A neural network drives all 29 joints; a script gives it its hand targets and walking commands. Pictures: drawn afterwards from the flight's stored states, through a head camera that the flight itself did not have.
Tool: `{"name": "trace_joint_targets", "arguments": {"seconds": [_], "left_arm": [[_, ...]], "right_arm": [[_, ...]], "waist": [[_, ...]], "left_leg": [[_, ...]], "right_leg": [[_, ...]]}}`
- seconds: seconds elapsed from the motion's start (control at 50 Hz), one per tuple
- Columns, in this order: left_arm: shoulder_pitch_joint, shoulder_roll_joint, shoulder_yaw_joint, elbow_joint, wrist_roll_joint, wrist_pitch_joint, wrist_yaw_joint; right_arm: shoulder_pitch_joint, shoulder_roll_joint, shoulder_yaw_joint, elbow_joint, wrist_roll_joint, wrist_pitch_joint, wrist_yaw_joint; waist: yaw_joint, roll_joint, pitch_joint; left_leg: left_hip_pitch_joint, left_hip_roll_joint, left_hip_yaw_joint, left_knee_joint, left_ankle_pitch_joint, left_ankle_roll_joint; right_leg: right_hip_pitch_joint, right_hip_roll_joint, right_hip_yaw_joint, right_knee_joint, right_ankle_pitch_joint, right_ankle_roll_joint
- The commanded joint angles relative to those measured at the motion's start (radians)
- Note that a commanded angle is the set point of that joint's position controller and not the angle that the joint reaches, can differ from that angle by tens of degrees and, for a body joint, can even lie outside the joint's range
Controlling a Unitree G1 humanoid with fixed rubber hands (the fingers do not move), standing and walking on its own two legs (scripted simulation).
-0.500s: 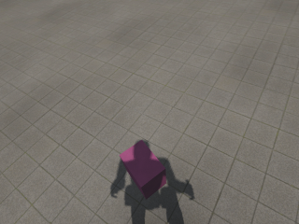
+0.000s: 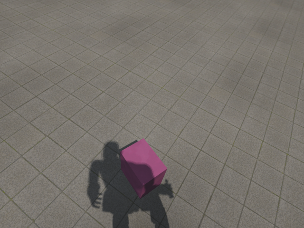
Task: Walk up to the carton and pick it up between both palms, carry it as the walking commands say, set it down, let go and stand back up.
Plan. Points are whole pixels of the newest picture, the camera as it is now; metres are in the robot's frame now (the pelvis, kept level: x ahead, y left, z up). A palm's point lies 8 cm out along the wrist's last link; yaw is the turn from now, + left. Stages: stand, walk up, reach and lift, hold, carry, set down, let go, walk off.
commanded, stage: walk up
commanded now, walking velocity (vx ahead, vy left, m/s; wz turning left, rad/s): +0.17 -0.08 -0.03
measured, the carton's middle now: (141, 169) +0.53 +0.03 -0.65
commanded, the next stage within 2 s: none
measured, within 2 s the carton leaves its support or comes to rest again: neither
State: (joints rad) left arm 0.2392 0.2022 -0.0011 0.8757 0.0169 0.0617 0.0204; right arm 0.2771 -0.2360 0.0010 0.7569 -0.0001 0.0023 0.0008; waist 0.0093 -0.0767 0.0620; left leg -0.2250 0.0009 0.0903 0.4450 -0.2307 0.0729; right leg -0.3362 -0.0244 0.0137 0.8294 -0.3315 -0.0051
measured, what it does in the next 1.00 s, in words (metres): steps on the spot: right foot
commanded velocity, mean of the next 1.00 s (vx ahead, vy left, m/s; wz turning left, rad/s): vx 0.07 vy -0.02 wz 0.12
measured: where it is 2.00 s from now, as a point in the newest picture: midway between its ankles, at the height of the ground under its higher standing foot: outside the picture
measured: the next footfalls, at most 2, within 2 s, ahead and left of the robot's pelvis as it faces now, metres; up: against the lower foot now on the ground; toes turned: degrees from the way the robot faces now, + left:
right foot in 0.42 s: +0.10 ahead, -0.18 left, +0.00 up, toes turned +0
right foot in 1.76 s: +0.22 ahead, -0.20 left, +0.00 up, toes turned +14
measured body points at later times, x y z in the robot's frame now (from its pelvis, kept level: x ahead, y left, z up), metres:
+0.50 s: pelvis +0.05 -0.07 -0.01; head +0.09 -0.09 +0.44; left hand +0.13 +0.17 -0.14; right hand +0.12 -0.31 -0.15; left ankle +0.01 +0.05 -0.74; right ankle +0.06 -0.18 -0.75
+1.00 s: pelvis +0.04 -0.06 -0.02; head +0.06 -0.04 +0.43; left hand +0.12 +0.18 -0.16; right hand +0.14 -0.31 -0.14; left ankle +0.03 +0.04 -0.72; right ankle +0.06 -0.18 -0.75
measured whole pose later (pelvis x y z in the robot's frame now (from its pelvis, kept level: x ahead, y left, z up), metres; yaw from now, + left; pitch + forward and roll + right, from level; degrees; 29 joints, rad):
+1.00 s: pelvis +0.04 -0.06 -0.02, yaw +4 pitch -1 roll +0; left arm 0.22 0.20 0.00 0.86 0.02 0.03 0.02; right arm 0.28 -0.24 0.00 0.77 0.00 0.05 0.00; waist -0.01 -0.03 0.05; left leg -0.37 0.02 0.09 0.87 -0.49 0.01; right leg -0.28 -0.04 -0.06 0.61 -0.31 0.00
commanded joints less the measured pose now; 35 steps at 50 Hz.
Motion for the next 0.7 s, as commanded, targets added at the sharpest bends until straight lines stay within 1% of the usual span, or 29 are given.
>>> {"name": "trace_joint_targets", "arguments": {"seconds": [0.0, 0.02, 0.04, 0.06, 0.08, 0.1, 0.12, 0.16, 0.18, 0.22, 0.26, 0.28, 0.3, 0.32, 0.34, 0.36, 0.38, 0.4, 0.42, 0.44, 0.46, 0.48, 0.5, 0.54, 0.56, 0.58, 0.62, 0.64, 0.68], "left_arm": [[0.066, 0.112, 0.081, -0.009, 0.009, -0.002, -0.029], [0.041, 0.115, 0.077, -0.015, 0.011, -0.006, -0.032], [0.020, 0.121, 0.077, -0.019, 0.015, -0.008, -0.035], [0.011, 0.123, 0.077, -0.019, 0.016, -0.009, -0.035], [0.012, 0.123, 0.076, -0.018, 0.016, -0.011, -0.036], [0.012, 0.119, 0.072, -0.019, 0.016, -0.015, -0.037], [0.001, 0.117, 0.067, -0.025, 0.015, -0.022, -0.039], [-0.018, 0.108, 0.061, -0.030, 0.014, -0.030, -0.036], [-0.031, 0.103, 0.058, -0.036, 0.015, -0.034, -0.036], [-0.064, 0.096, 0.048, -0.056, 0.012, -0.046, -0.038], [-0.056, 0.084, 0.041, -0.066, 0.012, -0.055, -0.038], [-0.025, 0.073, 0.039, -0.062, 0.011, -0.060, -0.034], [0.026, 0.059, 0.035, -0.047, 0.010, -0.068, -0.029], [0.079, 0.041, 0.036, -0.022, 0.005, -0.078, -0.021], [0.093, 0.069, 0.043, -0.005, 0.011, -0.093, -0.004], [0.109, 0.124, 0.059, -0.009, 0.008, -0.105, 0.002], [0.103, 0.153, 0.064, -0.007, 0.010, -0.104, 0.000], [0.088, 0.165, 0.060, -0.009, 0.006, -0.098, 0.000], [0.050, 0.161, 0.058, -0.012, 0.012, -0.092, -0.001], [0.025, 0.154, 0.057, -0.023, 0.014, -0.086, 0.000], [0.020, 0.146, 0.052, -0.026, 0.010, -0.086, 0.002], [0.020, 0.135, 0.050, -0.029, 0.007, -0.086, 0.004], [0.022, 0.125, 0.047, -0.035, 0.002, -0.088, 0.005], [0.029, 0.115, 0.045, -0.034, -0.004, -0.088, 0.007], [0.022, 0.113, 0.044, -0.036, -0.004, -0.085, 0.007], [0.036, 0.112, 0.042, -0.034, -0.003, -0.083, 0.008], [0.044, 0.112, 0.042, -0.031, -0.004, -0.082, 0.012], [0.046, 0.114, 0.042, -0.029, -0.003, -0.082, 0.013], [0.049, 0.115, 0.043, -0.027, -0.002, -0.081, 0.014]], "right_arm": [[0.184, -0.155, -0.081, 0.056, -0.020, -0.016, -0.038], [0.152, -0.151, -0.079, 0.047, -0.023, -0.016, -0.033], [0.114, -0.151, -0.079, 0.035, -0.026, -0.017, -0.031], [0.095, -0.154, -0.080, 0.029, -0.029, -0.019, -0.031], [0.085, -0.152, -0.079, 0.029, -0.030, -0.022, -0.030], [0.084, -0.151, -0.079, 0.031, -0.030, -0.027, -0.028], [0.089, -0.151, -0.081, 0.036, -0.031, -0.030, -0.025], [0.098, -0.145, -0.082, 0.044, -0.033, -0.036, -0.024], [0.098, -0.143, -0.083, 0.048, -0.034, -0.037, -0.022], [0.098, -0.149, -0.089, 0.054, -0.037, -0.035, -0.020], [0.072, -0.153, -0.091, 0.055, -0.038, -0.027, -0.018], [0.046, -0.152, -0.092, 0.055, -0.036, -0.022, -0.015], [0.022, -0.149, -0.094, 0.054, -0.033, -0.017, -0.012], [0.021, -0.136, -0.095, 0.060, -0.025, -0.012, -0.010], [0.049, -0.064, -0.069, 0.063, -0.006, -0.011, -0.019], [0.070, -0.032, -0.057, 0.052, 0.003, -0.016, -0.019], [0.087, -0.026, -0.053, 0.043, -0.002, -0.011, -0.014], [0.077, -0.029, -0.059, 0.035, 0.004, 0.002, -0.012], [0.089, -0.045, -0.061, 0.040, 0.004, 0.012, -0.010], [0.082, -0.051, -0.060, 0.044, 0.003, 0.018, -0.008], [0.067, -0.058, -0.060, 0.040, 0.002, 0.017, -0.008], [0.065, -0.062, -0.059, 0.041, 0.000, 0.014, -0.008], [0.083, -0.066, -0.058, 0.046, -0.001, 0.011, -0.010], [0.095, -0.079, -0.059, 0.054, 0.002, 0.004, -0.017], [0.100, -0.081, -0.059, 0.058, 0.002, 0.004, -0.019], [0.083, -0.083, -0.057, 0.055, 0.001, 0.006, -0.021], [0.069, -0.082, -0.056, 0.053, 0.001, 0.008, -0.025], [0.067, -0.083, -0.056, 0.055, 0.000, 0.009, -0.026], [0.070, -0.080, -0.054, 0.058, -0.002, 0.009, -0.028]], "waist": [[-0.082, 0.227, -0.180], [-0.083, 0.239, -0.143], [-0.077, 0.235, -0.096], [-0.068, 0.225, -0.057], [-0.062, 0.215, -0.042], [-0.061, 0.211, -0.041], [-0.068, 0.221, -0.051], [-0.077, 0.215, -0.047], [-0.082, 0.218, -0.054], [-0.093, 0.245, -0.063], [-0.084, 0.254, -0.077], [-0.064, 0.255, -0.091], [-0.033, 0.243, -0.113], [0.001, 0.214, -0.132], [0.021, 0.117, -0.121], [0.015, 0.002, -0.200], [0.009, -0.097, -0.230], [-0.005, -0.121, -0.188], [-0.002, -0.127, -0.192], [-0.002, -0.146, -0.168], [-0.004, -0.144, -0.152], [-0.003, -0.142, -0.169], [-0.006, -0.129, -0.192], [-0.003, -0.100, -0.223], [-0.003, -0.086, -0.220], [0.001, -0.055, -0.202], [0.003, -0.013, -0.190], [0.003, -0.002, -0.189], [0.004, 0.002, -0.187]], "left_leg": [[0.338, 0.328, -0.358, -0.205, 0.074, -0.058], [0.300, 0.319, -0.367, -0.252, -0.131, -0.038], [0.255, 0.319, -0.376, -0.279, -0.210, -0.022], [0.211, 0.321, -0.376, -0.293, -0.206, -0.022], [0.190, 0.318, -0.361, -0.292, -0.172, -0.019], [0.189, 0.311, -0.338, -0.288, -0.152, -0.006], [0.206, 0.305, -0.324, -0.287, -0.162, 0.018], [0.223, 0.302, -0.284, -0.263, -0.069, 0.050], [0.232, 0.298, -0.259, -0.252, -0.054, 0.069], [0.228, 0.287, -0.228, -0.245, -0.081, 0.094], [0.192, 0.272, -0.194, -0.214, -0.058, 0.101], [0.157, 0.253, -0.160, -0.178, -0.003, 0.093], [0.132, 0.231, -0.132, -0.131, 0.061, 0.079], [0.120, 0.209, -0.107, -0.086, 0.177, 0.059], [0.120, 0.160, -0.086, 0.016, 0.398, 0.020], [0.077, 0.109, -0.062, 0.072, 0.290, -0.021], [0.049, 0.047, -0.040, 0.050, 0.015, -0.048], [0.026, 0.015, -0.065, 0.044, -0.136, -0.059], [0.032, 0.018, -0.081, 0.025, -0.179, -0.061], [0.035, 0.020, -0.081, 0.022, -0.175, -0.059], [0.054, 0.027, -0.077, 0.011, -0.132, -0.057], [0.083, 0.041, -0.072, -0.016, -0.061, -0.053], [0.118, 0.057, -0.070, -0.040, 0.058, -0.050], [0.158, 0.088, -0.070, -0.048, 0.214, -0.042], [0.159, 0.093, -0.071, -0.050, 0.236, -0.043], [0.172, 0.099, -0.068, -0.046, 0.249, -0.041], [0.175, 0.104, -0.064, -0.044, 0.267, -0.042], [0.175, 0.104, -0.060, -0.044, 0.263, -0.042], [0.167, 0.103, -0.057, -0.042, 0.238, -0.043]], "right_leg": [[-0.226, -0.008, 0.053, 0.153, -0.021, 0.032], [-0.247, -0.017, 0.054, 0.158, 0.009, 0.029], [-0.259, -0.021, 0.052, 0.166, 0.023, 0.034], [-0.250, -0.026, 0.053, 0.168, 0.041, 0.040], [-0.238, -0.031, 0.053, 0.161, 0.052, 0.044], [-0.224, -0.033, 0.043, 0.142, 0.049, 0.043], [-0.224, -0.033, 0.030, 0.118, 0.043, 0.038], [-0.215, -0.035, 0.009, 0.058, 0.018, 0.037], [-0.208, -0.037, -0.005, 0.021, -0.001, 0.035], [-0.179, -0.036, -0.034, -0.065, -0.031, 0.031], [-0.099, -0.027, -0.067, -0.159, -0.079, 0.025], [-0.024, -0.014, -0.089, -0.226, -0.070, 0.021], [0.060, 0.006, -0.125, -0.319, 0.002, 0.019], [0.145, 0.020, -0.145, -0.464, 0.119, 0.017], [0.182, -0.051, -0.038, -0.552, 0.307, 0.008], [0.255, -0.138, 0.055, -0.469, 0.669, -0.020], [0.296, -0.198, 0.159, -0.455, 0.765, -0.059], [0.283, -0.231, 0.213, -0.453, 0.869, -0.081], [0.280, -0.231, 0.192, -0.436, 0.838, -0.113], [0.260, -0.219, 0.184, -0.441, 0.768, -0.114], [0.236, -0.196, 0.174, -0.450, 0.722, -0.104], [0.235, -0.170, 0.149, -0.441, 0.698, -0.089], [0.226, -0.147, 0.127, -0.415, 0.702, -0.077], [0.223, -0.113, 0.092, -0.386, 0.683, -0.066], [0.217, -0.108, 0.089, -0.385, 0.642, -0.068], [0.194, -0.100, 0.087, -0.391, 0.605, -0.067], [0.188, -0.091, 0.085, -0.388, 0.587, -0.067], [0.189, -0.092, 0.084, -0.386, 0.586, -0.067], [0.191, -0.095, 0.087, -0.386, 0.569, -0.068]]}}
